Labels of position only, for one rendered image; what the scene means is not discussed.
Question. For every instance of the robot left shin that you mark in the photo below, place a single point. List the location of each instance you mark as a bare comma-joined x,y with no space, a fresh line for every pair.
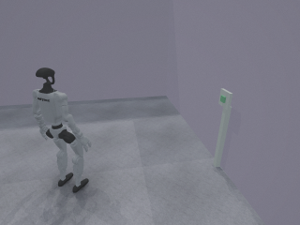
62,166

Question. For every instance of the humanoid robot torso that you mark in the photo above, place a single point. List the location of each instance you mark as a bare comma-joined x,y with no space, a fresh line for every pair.
50,109

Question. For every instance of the panel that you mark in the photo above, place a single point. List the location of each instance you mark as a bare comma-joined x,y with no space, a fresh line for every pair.
224,122

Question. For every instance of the right robot hand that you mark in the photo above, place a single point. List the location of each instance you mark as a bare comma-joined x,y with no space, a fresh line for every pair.
84,141

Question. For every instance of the robot left upper arm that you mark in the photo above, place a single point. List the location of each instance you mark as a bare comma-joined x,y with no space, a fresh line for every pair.
35,105

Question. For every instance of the left robot hand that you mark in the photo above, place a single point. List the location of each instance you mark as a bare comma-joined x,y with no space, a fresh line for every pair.
42,131

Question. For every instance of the robot right forearm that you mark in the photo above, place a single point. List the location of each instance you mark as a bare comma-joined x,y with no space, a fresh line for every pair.
72,125

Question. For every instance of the robot right upper arm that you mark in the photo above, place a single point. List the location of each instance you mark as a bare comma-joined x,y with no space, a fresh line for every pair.
62,99

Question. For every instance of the robot left forearm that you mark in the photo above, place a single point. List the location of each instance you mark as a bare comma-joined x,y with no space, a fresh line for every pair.
40,120

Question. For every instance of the button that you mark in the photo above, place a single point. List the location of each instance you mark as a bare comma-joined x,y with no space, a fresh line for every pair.
222,99

